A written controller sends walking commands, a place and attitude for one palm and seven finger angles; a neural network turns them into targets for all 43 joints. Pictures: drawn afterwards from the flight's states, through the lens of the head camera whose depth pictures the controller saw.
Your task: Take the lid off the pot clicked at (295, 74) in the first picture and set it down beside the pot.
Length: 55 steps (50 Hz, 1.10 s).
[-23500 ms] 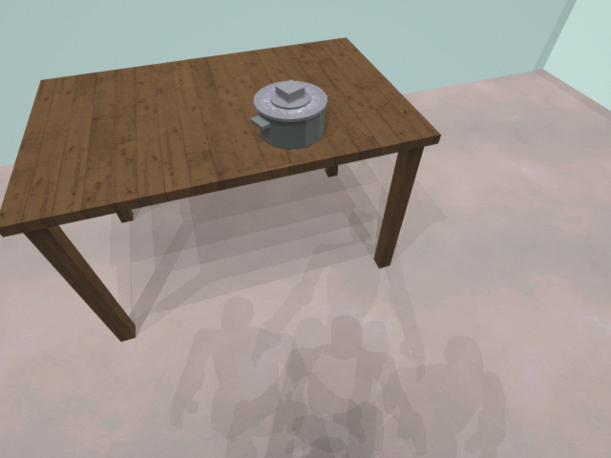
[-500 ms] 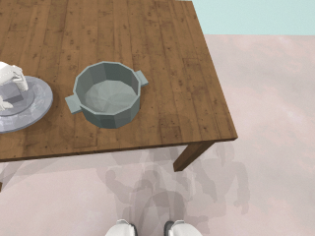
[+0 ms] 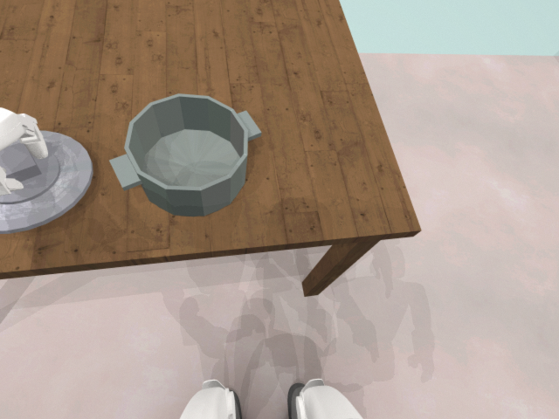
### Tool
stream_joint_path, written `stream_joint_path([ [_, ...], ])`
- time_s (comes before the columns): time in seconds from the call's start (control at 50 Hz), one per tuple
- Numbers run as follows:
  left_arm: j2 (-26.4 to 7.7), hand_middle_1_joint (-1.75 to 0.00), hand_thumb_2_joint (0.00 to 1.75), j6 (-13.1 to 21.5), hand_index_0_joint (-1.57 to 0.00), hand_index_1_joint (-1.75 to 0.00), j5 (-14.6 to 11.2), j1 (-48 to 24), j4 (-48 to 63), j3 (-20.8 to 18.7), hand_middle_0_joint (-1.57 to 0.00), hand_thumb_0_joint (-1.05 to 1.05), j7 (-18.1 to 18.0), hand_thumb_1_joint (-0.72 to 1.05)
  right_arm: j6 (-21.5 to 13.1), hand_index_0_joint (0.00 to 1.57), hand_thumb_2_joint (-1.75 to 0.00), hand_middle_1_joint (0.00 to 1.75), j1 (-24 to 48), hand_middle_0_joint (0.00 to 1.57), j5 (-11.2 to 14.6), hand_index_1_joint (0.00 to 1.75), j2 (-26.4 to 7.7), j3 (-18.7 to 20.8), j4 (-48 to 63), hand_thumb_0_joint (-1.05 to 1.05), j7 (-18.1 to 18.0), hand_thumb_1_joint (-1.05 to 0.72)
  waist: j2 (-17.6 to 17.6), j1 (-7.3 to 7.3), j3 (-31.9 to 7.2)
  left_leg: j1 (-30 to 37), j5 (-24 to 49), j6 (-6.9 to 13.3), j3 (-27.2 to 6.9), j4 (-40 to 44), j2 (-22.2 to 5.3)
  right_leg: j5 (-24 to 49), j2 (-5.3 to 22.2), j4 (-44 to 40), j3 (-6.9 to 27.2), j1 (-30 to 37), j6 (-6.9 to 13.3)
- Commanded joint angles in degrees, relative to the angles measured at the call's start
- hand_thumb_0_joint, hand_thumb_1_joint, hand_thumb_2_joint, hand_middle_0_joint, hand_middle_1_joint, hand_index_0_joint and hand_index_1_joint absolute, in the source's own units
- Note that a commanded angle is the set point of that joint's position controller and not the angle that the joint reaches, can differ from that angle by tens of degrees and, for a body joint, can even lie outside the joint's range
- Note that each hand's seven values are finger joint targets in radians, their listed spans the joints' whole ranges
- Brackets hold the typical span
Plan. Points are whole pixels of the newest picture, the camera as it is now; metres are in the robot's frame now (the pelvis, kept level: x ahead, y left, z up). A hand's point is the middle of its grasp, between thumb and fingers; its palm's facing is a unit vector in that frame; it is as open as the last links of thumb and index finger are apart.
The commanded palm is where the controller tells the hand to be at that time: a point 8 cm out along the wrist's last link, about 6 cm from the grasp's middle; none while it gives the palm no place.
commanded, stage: lower the lid onto the table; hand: left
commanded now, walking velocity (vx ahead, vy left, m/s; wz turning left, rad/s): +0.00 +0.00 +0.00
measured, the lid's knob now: (12, 164) +0.49 +0.36 -0.02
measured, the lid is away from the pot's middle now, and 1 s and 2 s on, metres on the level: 0.25 0.26 0.26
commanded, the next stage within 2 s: open the fingers wide in 0.30 s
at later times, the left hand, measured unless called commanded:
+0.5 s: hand (8, 184) +0.45 +0.35 -0.01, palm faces -0.45 -0.13 -0.88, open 7.8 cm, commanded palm +0.48 +0.33 +0.03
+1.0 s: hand (6, 185) +0.45 +0.35 -0.02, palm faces -0.45 -0.13 -0.89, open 8.4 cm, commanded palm +0.48 +0.33 +0.03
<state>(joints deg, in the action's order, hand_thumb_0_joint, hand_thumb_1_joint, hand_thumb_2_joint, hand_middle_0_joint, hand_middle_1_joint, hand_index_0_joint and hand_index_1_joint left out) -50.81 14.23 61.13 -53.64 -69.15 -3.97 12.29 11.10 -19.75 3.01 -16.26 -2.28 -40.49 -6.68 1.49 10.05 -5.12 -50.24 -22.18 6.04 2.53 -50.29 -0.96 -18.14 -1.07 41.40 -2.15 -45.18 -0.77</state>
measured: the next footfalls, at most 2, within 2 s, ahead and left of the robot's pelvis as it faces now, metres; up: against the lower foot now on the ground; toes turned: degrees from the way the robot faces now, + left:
none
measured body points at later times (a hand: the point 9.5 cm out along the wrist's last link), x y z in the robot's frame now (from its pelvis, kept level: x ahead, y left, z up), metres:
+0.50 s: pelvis -0.02 +0.01 -0.02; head +0.13 +0.05 +0.41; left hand +0.47 +0.35 +0.04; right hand -0.02 -0.27 -0.12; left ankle +0.01 +0.04 -0.69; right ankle +0.01 -0.16 -0.69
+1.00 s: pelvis -0.01 +0.01 -0.01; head +0.13 +0.06 +0.41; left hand +0.47 +0.36 +0.04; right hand -0.01 -0.27 -0.11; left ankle +0.01 +0.04 -0.69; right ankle +0.01 -0.16 -0.69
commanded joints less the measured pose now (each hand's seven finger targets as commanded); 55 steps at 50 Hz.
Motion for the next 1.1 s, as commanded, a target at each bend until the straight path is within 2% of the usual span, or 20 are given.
stream_joint_path([
  [0.0, -21.04, -1.01, 1.02, 0.51, -0.68, -1.02, -1.38, -27.44, 14.07, -4.04, -0.67, 0.0, -2.78, 0.6, 0.04, 0.2, -0.9, 0.3, -10.18, 0.2, -0.51, 0.3, -13.05, 4.13, 1.45, 0.0, -1.03, -0.9, 14.8, -0.41, -29.94, 37.3, 34.96, -4.25, -7.67, 3.45, -1.77, 7.77, -3.49, -1.95, -2.94, -4.22, 3.27],
  [0.06, -22.03, -1.01, 1.02, 0.58, -0.68, -1.02, -1.32, -26.85, 13.36, -4.68, -0.67, 0.0, -3.05, 0.6, -0.05, 0.2, -0.9, 0.3, -9.78, 0.2, -0.45, 0.3, -12.96, 3.9, 1.53, 0.0, -1.09, -0.9, 14.78, -0.45, -29.29, 35.49, 32.96, -4.01, -7.4, 2.74, -1.72, 7.5, -3.43, -1.55, -2.81, -4.35, 3.35],
  [0.1, -20.04, -1.01, 1.02, 0.87, -0.68, -1.02, -1.15, -27.19, 13.64, -3.2, -0.67, 0.0, -3.15, 0.6, 0.01, 0.2, -0.9, 0.3, -10.03, 0.2, -0.61, 0.3, -12.85, 3.92, 1.35, 0.0, -1.14, -0.9, 16.22, 0.05, -29.56, 37.09, 34.77, -4.55, -8.14, 2.66, -2.03, 6.61, -3.67, -1.01, -3.17, -6.84, 3.37],
  [0.16, -18.93, -1.01, 1.02, -0.05, -0.68, -1.02, -1.36, -26.19, 9.19, -1.86, -0.67, 0.0, -3.58, 0.6, -0.12, 0.2, -0.9, 0.3, -9.24, 0.2, -0.06, 0.3, -13.03, 3.37, 1.66, 0.0, -0.97, -0.9, 11.66, 0.77, -24.6, 30.61, 24.58, -3.36, -7.57, 2.6, -1.78, 3.64, -3.62, -0.65, -3.03, -7.72, 3.26],
  [0.2, -19.55, -1.01, 1.02, 0.29, -0.68, -1.02, -0.98, -28.22, 12.45, -1.97, -0.67, 0.0, -3.5, 0.6, -0.2, 0.2, -0.9, 0.3, -9.74, 0.2, -0.27, 0.3, -13.18, 3.48, 1.67, 0.0, -1.1, -0.9, 15.33, 0.42, -27.98, 33.04, 26.19, -3.62, -7.89, 2.61, -1.81, 3.82, -3.62, -0.18, -2.81, -8.09, 3.41],
  [0.28, -16.96, -1.01, 1.02, -0.45, -0.68, -1.02, -1.13, -27.09, 8.73, -0.02, -0.67, 0.0, -3.2, 0.6, -0.54, 0.2, -0.9, 0.3, -9.5, 0.2, 0.12, 0.3, -12.91, 2.91, 2.14, 0.0, -0.98, -0.9, 13.21, 1.24, -25.11, 29.54, 24.48, -3.41, -8.15, 1.61, -1.9, 3.12, -3.62, 1.12, -3.24, -10.26, 3.47],
  [0.32, -16.86, -1.01, 1.02, -0.71, -0.68, -1.02, -0.84, -28.19, 9.09, 0.54, -0.67, 0.0, -2.97, 0.6, -0.55, 0.2, -0.9, 0.3, -9.51, 0.2, 0.16, 0.3, -13.0, 3.0, 2.04, 0.0, -0.93, -0.9, 14.01, 1.32, -25.32, 29.67, 22.35, -3.48, -8.47, 1.3, -2.09, 2.02, -3.69, 1.58, -3.22, -11.59, 3.46],
  [0.36, -18.52, -1.01, 1.02, -0.9, -0.68, -1.02, -0.92, -27.52, 7.99, -0.43, -0.67, 0.0, -2.98, 0.6, -0.73, 0.2, -0.9, 0.3, -9.46, 0.2, 0.36, 0.3, -13.05, 2.6, 2.64, 0.0, -1.1, -0.9, 11.4, 1.42, -25.5, 27.03, 19.73, -2.89, -8.37, 0.86, -1.82, 1.65, -3.78, 2.0, -2.94, -10.54, 3.33],
  [0.38, -19.87, -1.01, 1.02, -0.65, -0.68, -1.02, -1.8, -13.42, 8.65, -6.73, -0.67, 0.0, -2.76, 0.6, -0.27, 0.2, -0.9, 0.3, -9.49, 0.2, 0.17, 0.3, -12.19, 3.69, 5.0, 0.0, 0.07, -0.9, 14.33, -4.75, -29.4, 31.25, 28.2, -4.31, -8.64, 1.76, -0.84, 4.05, -3.78, 2.2, -3.7, -6.74, 4.3],
  [0.4, -17.24, -1.01, 1.01, -0.95, -0.67, -1.02, -1.75, -10.42, 7.51, -5.14, -0.66, 0.0, -2.56, 0.59, 0.47, 0.2, -0.9, 0.3, -8.74, 0.2, -0.04, 0.3, -12.05, 3.8, 5.55, 0.0, 0.56, -0.9, 13.84, -3.53, -30.27, 32.72, 32.25, -5.38, -8.58, 0.87, -1.11, 5.33, -4.19, 2.7, -3.7, -7.78, 4.22],
  [0.44, -14.39, -1.01, 0.98, -2.11, -0.65, -1.02, -1.55, -18.16, 9.06, -1.62, -0.64, 0.0, -2.81, 0.56, 1.73, 0.2, -0.9, 0.3, -8.59, 0.2, -0.05, 0.3, -12.46, 4.43, 4.08, 0.0, 1.02, -0.9, 9.18, -0.8, -26.6, 28.83, 26.63, -4.31, -8.43, 0.62, -1.56, 3.79, -4.06, 1.74, -3.2, -9.57, 3.37],
  [0.5, -17.19, -1.0, 0.94, -2.68, -0.62, -1.01, -0.44, -21.05, 9.94, -2.54, -0.61, 0.0, -3.65, 0.52, 1.42, 0.2, -0.9, 0.3, -9.38, 0.2, 0.36, 0.3, -12.75, 4.17, 3.98, 0.0, 0.93, -0.9, 10.22, -1.25, -26.41, 29.29, 23.03, -4.2, -9.19, 1.98, -1.53, 1.74, -4.0, 1.89, -3.27, -10.01, 3.53],
  [0.66, -14.57, -0.98, 0.85, -3.66, -0.55, -0.99, -0.37, -19.29, 6.97, -0.86, -0.55, 0.0, -3.78, 0.41, 0.93, 0.2, -0.9, 0.3, -9.04, 0.2, 0.64, 0.3, -12.19, 4.09, 4.57, 0.0, 1.06, -0.9, 9.17, -1.02, -24.45, 28.23, 22.43, -4.09, -8.9, 1.9, -1.25, 1.94, -3.99, 1.53, -3.07, -10.18, 3.62],
  [0.7, -15.99, -0.98, 0.83, -3.01, -0.53, -0.98, -0.35, -20.74, 10.48, -2.25, -0.53, 0.0, -3.64, 0.38, 1.03, 0.2, -0.9, 0.3, -9.48, 0.2, 0.27, 0.3, -12.38, 4.36, 4.47, 0.0, 1.06, -0.9, 12.03, -1.79, -27.27, 31.8, 26.97, -4.98, -10.0, 2.09, -1.73, 2.34, -3.86, 1.92, -3.21, -10.51, 3.69],
  [0.76, -15.3, -0.97, 0.8, -3.43, -0.51, -0.97, -0.9, -18.74, 7.73, -1.87, -0.5, 0.0, -3.61, 0.33, 0.99, 0.2, -0.9, 0.3, -8.93, 0.2, 0.44, 0.3, -12.21, 4.19, 4.82, 0.0, 1.08, -0.9, 7.85, -1.22, -25.44, 27.61, 24.58, -3.82, -8.12, 1.4, -1.05, 3.7, -3.98, 1.37, -2.78, -7.94, 3.46],
  [0.8, -15.49, -0.96, 0.78, -2.76, -0.49, -0.97, -0.72, -20.44, 11.04, -2.01, -0.49, 0.0, -3.47, 0.3, 1.05, 0.2, -0.9, 0.3, -9.37, 0.2, 0.22, 0.3, -12.3, 4.47, 4.52, 0.0, 1.13, -0.9, 12.02, -1.7, -27.47, 32.04, 28.75, -5.03, -9.69, 1.96, -1.68, 3.35, -3.85, 1.73, -3.2, -9.73, 3.66],
  [0.86, -16.09, -0.96, 0.74, -2.92, -0.46, -0.96, -0.96, -16.59, 8.26, -3.11, -0.46, 0.0, -3.91, 0.26, 1.37, 0.2, -0.9, 0.3, -8.77, 0.2, 0.3, 0.3, -12.13, 4.38, 4.82, 0.0, 1.33, -0.9, 8.29, -1.85, -26.04, 29.39, 27.69, -4.45, -8.43, 1.26, -1.16, 4.43, -3.97, 1.33, -2.87, -7.96, 3.54],
  [0.92, -14.76, -0.95, 0.71, -2.73, -0.44, -0.95, -0.69, -18.57, 10.55, -1.9, -0.43, 0.0, -3.99, 0.21, 1.51, 0.2, -0.9, 0.3, -9.01, 0.2, 0.26, 0.3, -12.2, 4.62, 4.41, 0.0, 1.55, -0.9, 12.75, -2.04, -26.09, 32.37, 29.53, -5.34, -9.44, 1.88, -1.62, 3.49, -3.87, 1.42, -3.19, -10.31, 3.78],
  [0.96, -14.84, -0.94, 0.7, -3.08, -0.42, -0.94, -0.96, -17.37, 8.75, -2.04, -0.42, 0.0, -4.25, 0.18, 1.54, 0.2, -0.9, 0.3, -8.74, 0.2, 0.4, 0.3, -12.3, 4.46, 4.63, 0.0, 1.71, -0.9, 10.06, -2.01, -24.64, 30.25, 27.04, -4.95, -9.21, 2.13, -1.42, 3.08, -3.97, 1.18, -3.06, -9.59, 3.76],
  [1.08, -13.8, -0.91, 0.64, -2.56, -0.37, -0.92, -1.48, -18.14, 13.74, -2.71, -0.37, 0.0, -4.33, 0.09, 1.91, 0.2, -0.9, 0.3, -8.99, 0.2, -0.02, 0.3, -11.94, 5.29, 4.17, 0.0, 2.03, -0.9, 12.78, -2.43, -29.56, 36.49, 36.08, -6.16, -10.63, 1.84, -2.23, 5.43, -3.78, 1.32, -3.3, -9.59, 3.78],
])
